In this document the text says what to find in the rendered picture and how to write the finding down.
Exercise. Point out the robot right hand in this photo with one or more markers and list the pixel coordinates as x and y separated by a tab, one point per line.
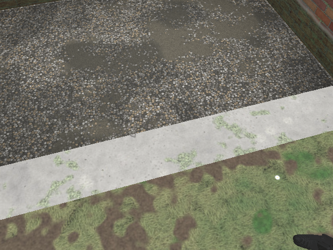
313	242

